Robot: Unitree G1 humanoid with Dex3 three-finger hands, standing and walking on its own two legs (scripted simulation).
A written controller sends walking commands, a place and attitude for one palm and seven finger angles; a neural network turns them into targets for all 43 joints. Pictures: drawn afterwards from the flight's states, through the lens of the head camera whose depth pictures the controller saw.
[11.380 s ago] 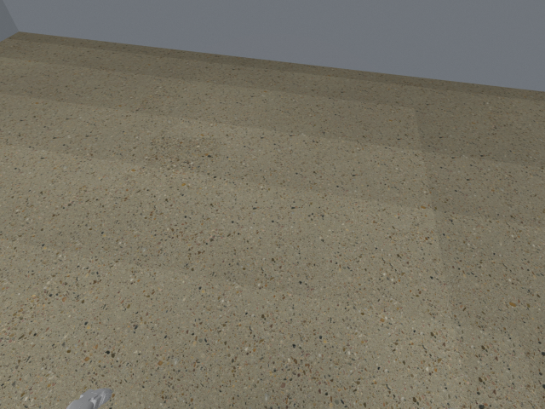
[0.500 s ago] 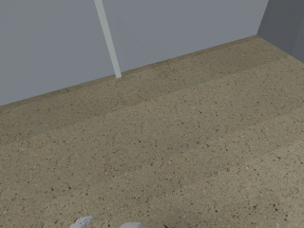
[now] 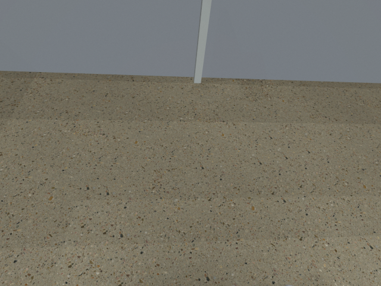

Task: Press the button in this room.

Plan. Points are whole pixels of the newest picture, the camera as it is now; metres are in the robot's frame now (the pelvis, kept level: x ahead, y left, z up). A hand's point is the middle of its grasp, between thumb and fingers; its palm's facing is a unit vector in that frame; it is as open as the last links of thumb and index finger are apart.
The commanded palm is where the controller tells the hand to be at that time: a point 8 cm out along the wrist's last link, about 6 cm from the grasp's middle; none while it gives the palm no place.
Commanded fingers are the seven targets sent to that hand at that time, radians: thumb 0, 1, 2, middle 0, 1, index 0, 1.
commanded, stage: turn or walk to find it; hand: left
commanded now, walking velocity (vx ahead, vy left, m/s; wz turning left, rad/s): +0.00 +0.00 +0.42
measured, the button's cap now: out of the picture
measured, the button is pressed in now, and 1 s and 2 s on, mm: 0 0 0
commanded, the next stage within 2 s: none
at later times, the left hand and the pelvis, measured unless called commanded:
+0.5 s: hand out of the picture +0.04 +0.16 -0.13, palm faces +0.20 -0.94 -0.29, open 7.4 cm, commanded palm none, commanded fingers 0.00 0.90 0.90 -0.20 -0.30 -0.20 -0.30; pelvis -0.02 -0.05 +0.00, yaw +12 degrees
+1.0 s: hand out of the picture -0.12 +0.19 -0.18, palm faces +0.46 -0.85 -0.24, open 7.4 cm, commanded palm none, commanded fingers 0.00 0.90 0.90 -0.20 -0.30 -0.20 -0.30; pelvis -0.05 -0.01 +0.00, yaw +24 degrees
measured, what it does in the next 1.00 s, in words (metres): steps on the spot, turning left: right foot, then left foot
